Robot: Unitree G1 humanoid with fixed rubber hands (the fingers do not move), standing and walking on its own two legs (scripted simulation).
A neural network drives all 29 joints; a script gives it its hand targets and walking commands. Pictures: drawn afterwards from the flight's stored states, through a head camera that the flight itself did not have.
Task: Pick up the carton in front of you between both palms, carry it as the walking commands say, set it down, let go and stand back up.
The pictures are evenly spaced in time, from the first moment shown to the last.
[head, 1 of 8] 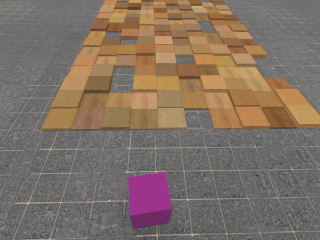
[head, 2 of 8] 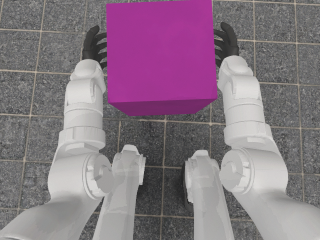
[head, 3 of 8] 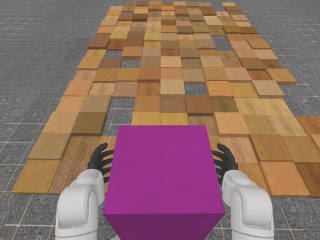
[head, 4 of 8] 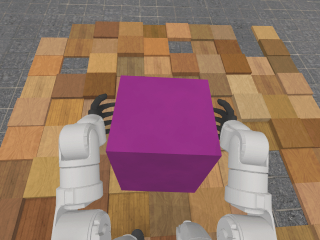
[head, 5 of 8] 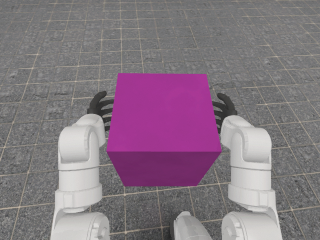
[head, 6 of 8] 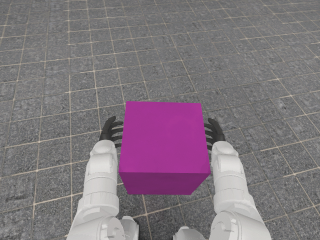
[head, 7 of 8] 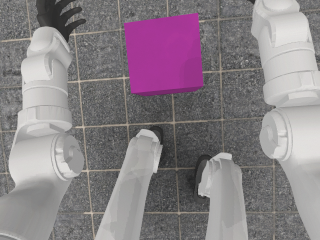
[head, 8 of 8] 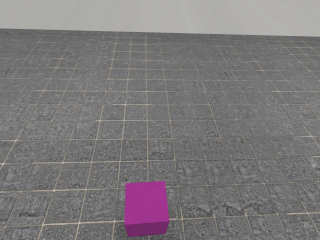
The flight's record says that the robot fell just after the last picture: no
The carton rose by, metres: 0.78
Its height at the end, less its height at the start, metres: +0.00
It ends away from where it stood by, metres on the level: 6.08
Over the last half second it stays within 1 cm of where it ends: yes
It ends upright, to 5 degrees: yes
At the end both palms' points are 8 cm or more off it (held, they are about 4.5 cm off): yes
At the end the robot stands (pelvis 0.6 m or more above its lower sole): yes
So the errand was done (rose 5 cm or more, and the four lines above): yes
